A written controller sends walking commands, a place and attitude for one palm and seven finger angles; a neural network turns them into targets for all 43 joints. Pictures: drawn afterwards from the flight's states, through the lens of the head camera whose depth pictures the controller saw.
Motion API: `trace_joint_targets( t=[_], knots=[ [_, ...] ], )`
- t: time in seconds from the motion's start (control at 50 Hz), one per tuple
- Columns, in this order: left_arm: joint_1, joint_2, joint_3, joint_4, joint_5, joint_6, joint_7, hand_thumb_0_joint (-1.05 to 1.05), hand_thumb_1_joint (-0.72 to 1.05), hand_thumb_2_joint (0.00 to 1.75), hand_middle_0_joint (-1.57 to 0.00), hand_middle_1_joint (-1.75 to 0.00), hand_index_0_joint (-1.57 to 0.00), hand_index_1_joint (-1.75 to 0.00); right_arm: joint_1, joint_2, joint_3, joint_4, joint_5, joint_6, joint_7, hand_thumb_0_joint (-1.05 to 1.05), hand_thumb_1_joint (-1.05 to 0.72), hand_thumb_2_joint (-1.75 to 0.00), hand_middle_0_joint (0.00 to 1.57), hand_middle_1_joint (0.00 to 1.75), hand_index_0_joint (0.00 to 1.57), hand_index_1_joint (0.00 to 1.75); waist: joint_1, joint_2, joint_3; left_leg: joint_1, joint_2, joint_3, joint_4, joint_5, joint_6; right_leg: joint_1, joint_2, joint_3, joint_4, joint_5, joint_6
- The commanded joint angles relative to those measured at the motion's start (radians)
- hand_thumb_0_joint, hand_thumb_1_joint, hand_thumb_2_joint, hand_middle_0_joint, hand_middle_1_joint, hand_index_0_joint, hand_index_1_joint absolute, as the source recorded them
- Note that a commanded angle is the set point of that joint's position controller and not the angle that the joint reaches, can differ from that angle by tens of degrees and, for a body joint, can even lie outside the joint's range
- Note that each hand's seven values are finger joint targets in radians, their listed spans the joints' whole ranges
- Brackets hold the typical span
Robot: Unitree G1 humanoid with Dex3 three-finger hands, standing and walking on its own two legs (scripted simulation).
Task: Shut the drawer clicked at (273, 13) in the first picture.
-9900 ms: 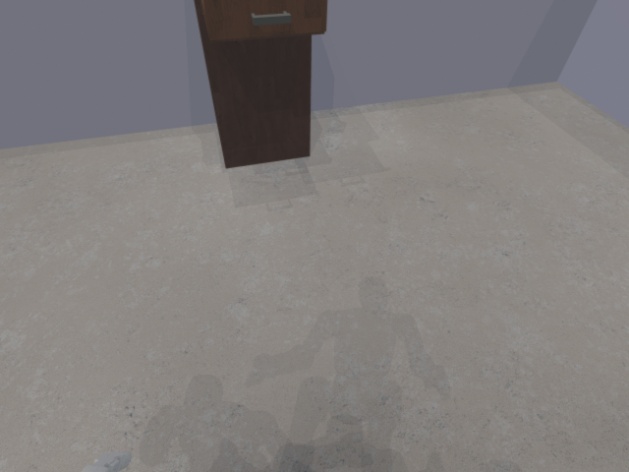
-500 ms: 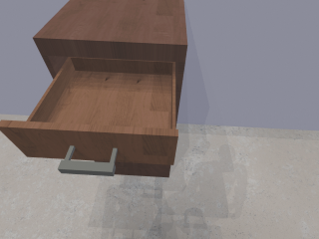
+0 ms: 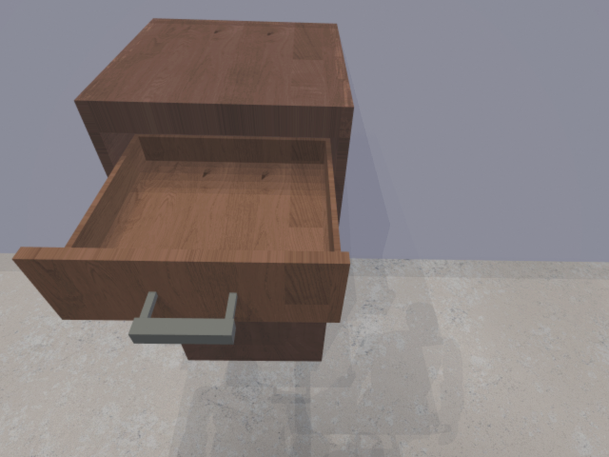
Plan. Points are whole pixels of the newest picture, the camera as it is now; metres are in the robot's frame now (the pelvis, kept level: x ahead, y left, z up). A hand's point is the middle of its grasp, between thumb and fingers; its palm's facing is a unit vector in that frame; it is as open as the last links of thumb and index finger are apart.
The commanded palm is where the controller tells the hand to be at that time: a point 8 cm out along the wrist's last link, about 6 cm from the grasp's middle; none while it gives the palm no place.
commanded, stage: come to a stop and stand still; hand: left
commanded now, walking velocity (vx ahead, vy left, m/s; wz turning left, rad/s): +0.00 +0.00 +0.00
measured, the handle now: (188, 315) +0.28 +0.17 +0.05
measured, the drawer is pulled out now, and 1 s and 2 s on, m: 0.29 0.29 0.29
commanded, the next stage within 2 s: look again from close up in 1.04 s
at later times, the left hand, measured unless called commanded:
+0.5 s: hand out of the picture +0.03 +0.19 -0.17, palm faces -0.01 -0.99 -0.16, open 7.3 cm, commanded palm none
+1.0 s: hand out of the picture +0.06 +0.19 -0.17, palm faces +0.00 -0.98 -0.18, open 7.3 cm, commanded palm none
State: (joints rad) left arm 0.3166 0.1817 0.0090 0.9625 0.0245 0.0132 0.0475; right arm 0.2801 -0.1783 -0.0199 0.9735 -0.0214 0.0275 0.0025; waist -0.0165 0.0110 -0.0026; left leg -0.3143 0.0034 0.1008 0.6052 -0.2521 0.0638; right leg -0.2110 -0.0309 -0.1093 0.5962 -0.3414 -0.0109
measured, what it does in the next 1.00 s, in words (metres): shifts its weight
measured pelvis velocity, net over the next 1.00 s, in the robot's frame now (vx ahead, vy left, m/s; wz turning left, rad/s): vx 0.05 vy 0.02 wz -0.02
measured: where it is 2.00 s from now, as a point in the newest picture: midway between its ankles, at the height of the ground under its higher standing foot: outside the picture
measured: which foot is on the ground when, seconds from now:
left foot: down 0.00-1.00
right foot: down 0.00-1.00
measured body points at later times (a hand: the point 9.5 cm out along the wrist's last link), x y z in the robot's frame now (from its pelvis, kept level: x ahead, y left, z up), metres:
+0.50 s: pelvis +0.03 +0.02 +0.01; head +0.04 +0.04 +0.46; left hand +0.03 +0.24 -0.15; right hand +0.04 -0.21 -0.14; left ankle +0.05 +0.08 -0.73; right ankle -0.01 -0.11 -0.73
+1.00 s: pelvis +0.05 +0.02 +0.01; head +0.06 +0.04 +0.46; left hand +0.06 +0.24 -0.15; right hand +0.06 -0.21 -0.14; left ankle +0.05 +0.08 -0.73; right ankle -0.01 -0.11 -0.73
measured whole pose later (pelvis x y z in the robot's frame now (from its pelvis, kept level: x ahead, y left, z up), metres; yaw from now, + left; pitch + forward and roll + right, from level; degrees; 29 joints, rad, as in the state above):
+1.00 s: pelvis +0.05 +0.02 +0.01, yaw -1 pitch -1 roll +0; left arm 0.30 0.16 -0.01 1.08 0.01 0.00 0.05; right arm 0.26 -0.16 0.00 1.11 0.00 -0.02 -0.02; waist 0.00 -0.03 0.03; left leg -0.18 -0.05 0.14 0.43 -0.24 0.09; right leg -0.10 -0.06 -0.06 0.43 -0.32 0.04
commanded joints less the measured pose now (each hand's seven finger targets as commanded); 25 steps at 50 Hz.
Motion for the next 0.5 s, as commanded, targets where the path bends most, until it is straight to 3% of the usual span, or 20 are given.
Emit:
trace_joint_targets(
  t=[0.0,0.06,0.16,0.36,0.48],
  knots=[
    [0.049,0.086,0.019,-0.064,-0.004,-0.005,-0.004,0.0,0.9,0.9,-0.2,-0.3,-0.2,-0.3,-0.024,-0.126,-0.016,-0.074,-0.006,-0.026,-0.008,0.0,-0.9,-0.9,0.2,0.3,0.2,0.3,0.04,0.073,0.166,-0.168,0.148,-0.283,-0.362,-0.349,0.022,-0.069,-0.011,0.075,-0.087,-0.093,-0.03],
    [0.051,0.086,0.015,-0.061,-0.004,-0.013,-0.007,0.0,0.9,0.9,-0.2,-0.3,-0.2,-0.3,-0.011,-0.125,-0.014,-0.061,-0.002,-0.035,-0.009,0.0,-0.9,-0.9,0.2,0.3,0.2,0.3,0.044,0.019,0.073,-0.107,0.142,-0.263,-0.339,-0.274,0.023,-0.018,-0.026,0.097,-0.115,-0.034,-0.033],
    [0.019,0.091,0.012,-0.055,-0.009,-0.018,-0.01,0.0,0.9,0.9,-0.2,-0.3,-0.2,-0.3,0.025,-0.117,-0.013,-0.026,0.002,-0.045,-0.011,0.0,-0.9,-0.9,0.2,0.3,0.2,0.3,0.027,0.016,-0.01,0.002,0.142,-0.244,-0.326,-0.184,0.016,-0.017,-0.043,0.103,-0.136,-0.004,-0.032],
    [0.034,0.07,0.0,0.013,-0.008,-0.025,-0.005,0.0,0.9,0.9,-0.2,-0.3,-0.2,-0.3,0.038,-0.093,-0.007,0.035,0.012,-0.054,-0.016,0.0,-0.9,-0.9,0.2,0.3,0.2,0.3,0.016,-0.015,0.041,0.072,0.125,-0.188,-0.291,-0.026,0.008,-0.038,-0.069,0.112,-0.192,0.078,-0.017],
    [0.05,0.064,-0.003,0.048,-0.009,-0.027,-0.003,0.0,0.9,0.9,-0.2,-0.3,-0.2,-0.3,0.033,-0.084,-0.002,0.058,0.016,-0.062,-0.023,0.0,-0.9,-0.9,0.2,0.3,0.2,0.3,0.015,-0.002,0.033,0.138,0.124,-0.161,-0.268,0.141,0.008,-0.027,-0.075,0.115,-0.2,0.147,-0.01]
  ],
)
